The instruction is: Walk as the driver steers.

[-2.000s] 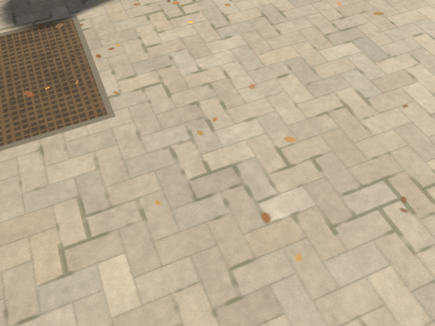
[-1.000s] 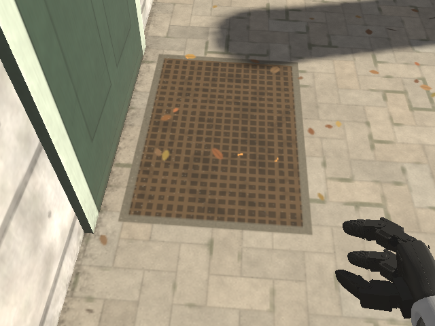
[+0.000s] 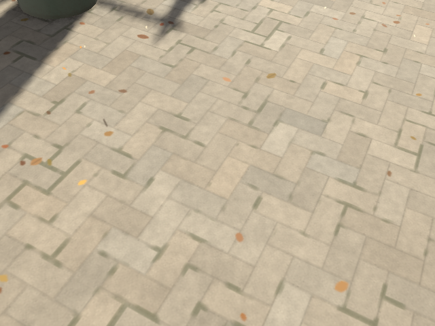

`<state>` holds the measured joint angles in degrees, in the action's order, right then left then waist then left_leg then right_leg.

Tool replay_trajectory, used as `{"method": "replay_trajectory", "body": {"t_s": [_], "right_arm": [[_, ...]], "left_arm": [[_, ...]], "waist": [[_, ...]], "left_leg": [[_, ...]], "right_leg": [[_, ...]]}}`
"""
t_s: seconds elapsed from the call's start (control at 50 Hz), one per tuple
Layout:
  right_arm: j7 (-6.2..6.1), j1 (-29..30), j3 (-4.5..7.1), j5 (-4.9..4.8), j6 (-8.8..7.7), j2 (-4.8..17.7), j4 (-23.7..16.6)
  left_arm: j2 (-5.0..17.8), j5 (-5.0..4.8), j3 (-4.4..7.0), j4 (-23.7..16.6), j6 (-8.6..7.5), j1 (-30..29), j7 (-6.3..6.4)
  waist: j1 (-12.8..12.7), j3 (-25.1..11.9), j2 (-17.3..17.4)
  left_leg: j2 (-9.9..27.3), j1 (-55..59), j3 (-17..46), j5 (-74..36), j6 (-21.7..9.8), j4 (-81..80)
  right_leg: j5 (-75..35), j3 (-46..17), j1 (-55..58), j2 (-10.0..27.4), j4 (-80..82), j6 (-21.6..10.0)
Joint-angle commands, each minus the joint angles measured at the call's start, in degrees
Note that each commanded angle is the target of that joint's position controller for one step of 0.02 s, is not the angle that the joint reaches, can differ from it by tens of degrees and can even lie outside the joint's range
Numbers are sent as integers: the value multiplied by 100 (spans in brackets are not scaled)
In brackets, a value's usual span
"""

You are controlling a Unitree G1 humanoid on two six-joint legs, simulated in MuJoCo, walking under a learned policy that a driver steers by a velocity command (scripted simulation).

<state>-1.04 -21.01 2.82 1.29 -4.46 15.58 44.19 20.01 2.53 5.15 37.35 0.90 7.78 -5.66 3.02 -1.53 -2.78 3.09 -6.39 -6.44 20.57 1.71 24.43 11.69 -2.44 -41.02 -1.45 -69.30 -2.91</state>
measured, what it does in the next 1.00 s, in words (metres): walks ahead: right foot, then left foot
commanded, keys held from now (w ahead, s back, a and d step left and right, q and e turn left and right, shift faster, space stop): w+e+shift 0.12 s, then w+shift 0.06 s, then shift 0.44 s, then q+shift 0.38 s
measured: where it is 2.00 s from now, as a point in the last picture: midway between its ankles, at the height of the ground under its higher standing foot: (248, 309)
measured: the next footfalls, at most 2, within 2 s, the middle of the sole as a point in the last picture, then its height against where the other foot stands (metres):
right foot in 0.22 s outside the picture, level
left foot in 0.64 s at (235, 270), level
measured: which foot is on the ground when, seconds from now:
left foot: down 0.00-0.24, up 0.26-0.62, down 0.64-1.00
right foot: up 0.00-0.20, down 0.22-0.66, up 0.68-1.00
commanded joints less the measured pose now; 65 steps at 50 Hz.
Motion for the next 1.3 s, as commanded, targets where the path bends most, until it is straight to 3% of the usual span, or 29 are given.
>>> {"method": "replay_trajectory", "body": {"t_s": [0.02,0.12,0.16,0.2,0.22,0.24,0.26,0.28,0.3,0.32,0.36,0.44,0.48,0.54,0.62,0.64,0.66,0.68,0.7,0.74,0.78,0.84,1.04,1.06,1.08,1.1,1.12,1.16,1.3], "right_arm": [[47,-203,151,23,-210,524,-135],[-54,-761,95,56,-160,550,343],[-96,-944,65,46,-119,778,570],[-78,-791,157,61,-37,1374,573],[-37,-569,147,-59,-12,1420,493],[44,-668,5,28,18,734,339],[105,-849,-60,-184,-27,538,-211],[61,319,78,-150,-83,1074,-392],[-41,460,42,-498,-311,954,-549],[-103,566,11,-410,-349,818,-525],[-69,253,87,-311,-242,800,-331],[38,516,3,-104,-160,286,-493],[114,952,-69,-22,-244,113,-547],[278,1609,-54,-88,-300,213,-763],[324,595,196,11,-311,824,-456],[315,100,232,21,-323,953,-284],[295,149,224,158,-308,1266,-384],[296,241,93,203,-258,935,-447],[314,557,147,21,-137,951,-694],[232,1270,150,-159,137,865,-895],[140,1481,160,-91,276,887,-1013],[71,1475,247,-41,363,900,-1172],[-160,1333,497,-236,743,1060,-1483],[-149,1234,459,-265,758,907,-1508],[-122,1325,422,-316,749,687,-1674],[-41,1036,491,-264,643,912,-1658],[6,845,584,-240,632,1257,-1452],[-5,485,557,-187,728,1077,-1173],[130,1393,272,-282,755,620,-1745]], "left_arm": [[133,-74,16,-426,-63,-730,-123],[-132,-28,-180,-745,-51,-1784,-225],[-226,20,-230,-658,-102,-1401,-143],[119,48,-77,-238,-142,263,22],[308,103,37,224,-219,1471,116],[752,127,129,504,-226,1501,277],[1410,-4,257,224,-189,1452,393],[1228,-52,242,353,-173,1846,544],[791,-496,134,369,-355,1539,504],[627,-572,72,309,-483,961,485],[305,-374,-59,193,-554,268,521],[186,-328,-114,287,-597,-70,637],[159,-333,-109,410,-529,205,726],[277,-390,-80,681,-455,811,773],[301,-290,-47,699,-394,369,755],[216,-225,-73,664,-368,350,735],[-39,-101,-135,651,-383,1163,694],[-182,-218,-226,800,-376,2008,593],[459,-285,-109,724,-309,1528,551],[480,-275,-59,410,-97,444,630],[296,-240,-76,278,55,357,730],[-10,-216,-151,351,-7,518,829],[203,-363,0,439,-240,502,725],[481,-321,99,485,-245,749,748],[985,-132,206,477,-207,717,769],[841,85,174,275,-222,96,772],[401,66,60,21,-227,-397,840],[111,-164,-32,-148,-193,-804,948],[514,-109,72,-40,-43,99,970]], "waist": [[17,630,1014],[153,1331,869],[-146,997,1025],[-1030,-3,1308],[-1634,-610,967],[-1145,-904,-108],[-867,-2077,-1165],[-1329,-1837,175],[-1181,-1416,21],[-784,-872,707],[-203,-167,725],[47,352,172],[-243,147,47],[-585,6,-157],[171,-294,-312],[389,-585,57],[-17,-1302,1392],[-325,-2410,2054],[-48,-2351,1265],[-132,-878,190],[-409,-242,405],[-471,-404,834],[-463,-483,1333],[-514,-546,1038],[-364,-396,-528],[-99,-296,-1343],[16,-261,-922],[85,-173,-362],[-636,-123,-514]], "left_leg": [[1269,580,663,-326,-425,-1310],[1262,688,-466,-2083,-404,-1621],[1228,664,-853,-5599,-432,-951],[1519,741,-890,-8427,-568,1179],[1385,-49,-952,-7767,-507,2793],[823,-1945,-726,-1748,-360,4711],[-131,-3535,-63,1130,-104,6852],[103,-3852,715,269,-121,6880],[102,-4228,1108,606,-68,6544],[431,-3943,1105,358,-56,5865],[662,-3253,1037,112,-13,5215],[270,-2595,492,-951,137,3156],[-128,-2013,175,-2457,148,1703],[-378,-1658,345,-3730,4,551],[-518,-779,512,-3478,-414,164],[-316,-156,586,-4937,-520,97],[916,1508,1850,-7539,-1420,780],[1950,2502,3942,-7478,-2509,486],[1745,2113,4137,-5717,-2420,38],[1225,255,3611,-1898,-1905,-629],[741,-1167,3368,-403,-1553,-1107],[255,-1542,2923,-699,-1380,-1078],[-89,-1574,3752,880,-786,-848],[-398,-2036,3452,1236,-517,-303],[-1126,-3111,2215,1534,-283,1231],[-1037,-3397,1688,1076,-72,2824],[-729,-3285,1532,638,57,3598],[-647,-3206,1287,22,199,4537],[120,-3538,676,-211,540,3684]], "right_leg": [[-400,-78,-1252,351,2,20],[-130,1007,-667,425,1806,-392],[185,1433,732,-138,2436,-781],[873,1381,2473,-708,2501,-988],[-61,1030,4237,-734,3515,-1104],[333,-625,5850,454,3728,-1041],[-1469,-4114,7038,2331,4413,-2025],[-3430,-3310,6754,1996,4595,-1783],[-3398,-2847,6494,2025,4722,-2010],[-3346,-2246,5431,1723,4802,-1707],[-3574,-1517,3965,1498,5168,-1515],[-4687,-147,2478,653,5524,-1119],[-4236,320,2438,223,5367,-830],[-3288,-28,2948,518,5246,-619],[-3739,-308,3617,662,3837,-349],[-3289,-11,3572,333,2731,-114],[-230,90,2257,-223,532,282],[2763,-383,1266,-596,-874,598],[2517,-682,1026,-390,-1386,651],[1788,-465,497,-113,-1127,571],[1345,-456,955,23,-137,474],[1272,-271,1552,-174,1389,529],[172,-446,2805,-275,4301,321],[295,-844,3454,364,4902,65],[870,-2362,3636,1671,5419,-645],[495,-3062,3179,2291,5663,-1045],[227,-2446,2972,2138,5550,-953],[-204,-1357,2886,1500,5277,-565],[-1280,-281,3899,1718,5177,-958]]}}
